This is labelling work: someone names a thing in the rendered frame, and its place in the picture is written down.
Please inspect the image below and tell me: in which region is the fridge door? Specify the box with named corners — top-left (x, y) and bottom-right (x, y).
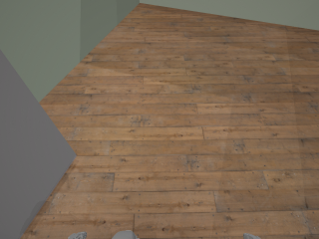
top-left (0, 50), bottom-right (76, 239)

